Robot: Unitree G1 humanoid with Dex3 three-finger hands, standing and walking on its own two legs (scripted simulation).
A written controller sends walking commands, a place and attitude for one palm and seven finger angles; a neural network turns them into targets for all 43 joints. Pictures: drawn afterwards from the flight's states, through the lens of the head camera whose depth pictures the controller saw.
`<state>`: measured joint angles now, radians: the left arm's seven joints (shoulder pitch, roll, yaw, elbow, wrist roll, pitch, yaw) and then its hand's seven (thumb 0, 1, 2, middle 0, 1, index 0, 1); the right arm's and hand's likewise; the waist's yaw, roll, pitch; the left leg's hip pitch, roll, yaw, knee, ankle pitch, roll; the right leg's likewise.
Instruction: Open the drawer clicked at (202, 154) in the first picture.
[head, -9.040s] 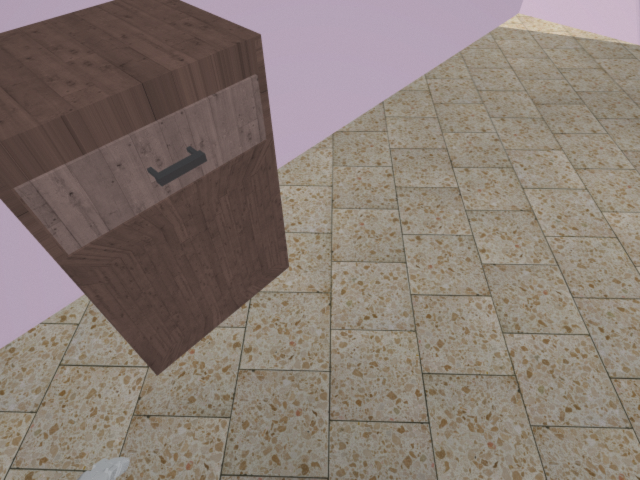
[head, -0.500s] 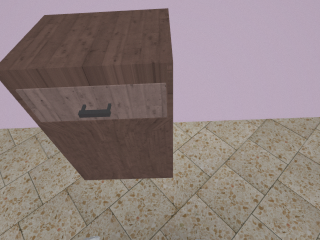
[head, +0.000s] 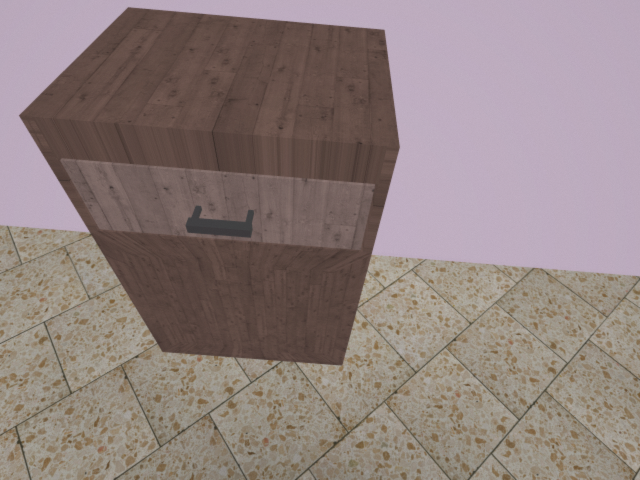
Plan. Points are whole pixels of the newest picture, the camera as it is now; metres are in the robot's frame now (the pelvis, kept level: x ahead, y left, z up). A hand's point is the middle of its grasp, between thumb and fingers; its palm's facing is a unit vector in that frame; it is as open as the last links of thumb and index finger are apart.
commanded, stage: come to a stop and stand still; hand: left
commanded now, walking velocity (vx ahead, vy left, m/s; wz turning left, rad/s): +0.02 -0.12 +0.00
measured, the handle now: (221, 220) +0.54 +0.23 -0.07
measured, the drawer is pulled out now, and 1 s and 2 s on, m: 0.00 0.00 0.00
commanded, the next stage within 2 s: look again from close up in 1.40 s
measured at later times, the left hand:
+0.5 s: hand out of the picture +0.00 +0.11 -0.17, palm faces +0.01 -0.98 -0.21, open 7.3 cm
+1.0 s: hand out of the picture +0.01 +0.09 -0.18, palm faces +0.05 -0.98 -0.17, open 7.4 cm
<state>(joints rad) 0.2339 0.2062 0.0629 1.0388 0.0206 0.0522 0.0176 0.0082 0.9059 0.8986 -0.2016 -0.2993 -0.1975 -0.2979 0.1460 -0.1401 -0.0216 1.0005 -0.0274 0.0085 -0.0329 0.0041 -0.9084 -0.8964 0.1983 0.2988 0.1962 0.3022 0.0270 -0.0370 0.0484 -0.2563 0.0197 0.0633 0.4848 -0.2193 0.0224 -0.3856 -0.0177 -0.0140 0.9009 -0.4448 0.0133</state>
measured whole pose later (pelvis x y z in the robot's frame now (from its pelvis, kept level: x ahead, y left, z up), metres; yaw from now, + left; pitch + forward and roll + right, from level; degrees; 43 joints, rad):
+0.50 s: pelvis -0.01 -0.06 +0.00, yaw -1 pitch -2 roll +0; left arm 0.28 0.13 0.02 1.12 0.01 0.02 0.02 0.02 0.93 0.90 -0.20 -0.30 -0.20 -0.30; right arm 0.34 -0.17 -0.02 1.17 -0.02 0.03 -0.03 0.01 -0.91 -0.90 0.20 0.30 0.19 0.30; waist -0.04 0.04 0.02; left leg -0.23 0.10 0.02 0.43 -0.17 -0.06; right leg -0.11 0.02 -0.07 0.46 -0.32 -0.05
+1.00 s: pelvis +0.03 -0.06 +0.00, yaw -1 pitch +0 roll +1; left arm 0.32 0.09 0.02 1.13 0.01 0.00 0.04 0.01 0.90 0.90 -0.20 -0.30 -0.20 -0.30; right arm 0.25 -0.14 -0.02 1.16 -0.02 0.00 -0.05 0.02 -0.93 -0.90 0.20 0.30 0.20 0.30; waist 0.00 0.00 0.04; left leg -0.19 0.08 0.03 0.45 -0.24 -0.08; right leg -0.06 0.01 -0.06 0.44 -0.37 -0.04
